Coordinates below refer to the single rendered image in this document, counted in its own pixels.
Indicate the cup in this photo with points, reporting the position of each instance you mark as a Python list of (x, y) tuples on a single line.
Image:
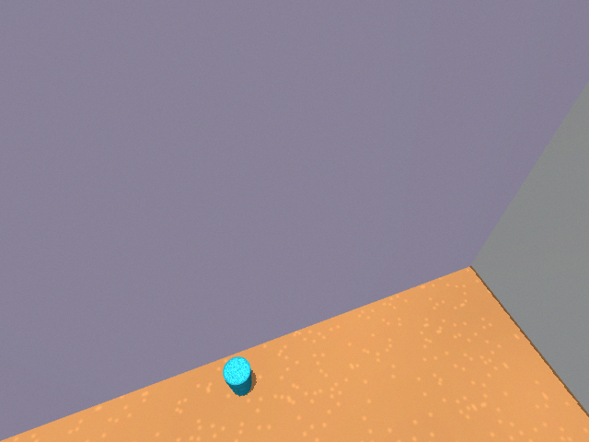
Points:
[(237, 374)]

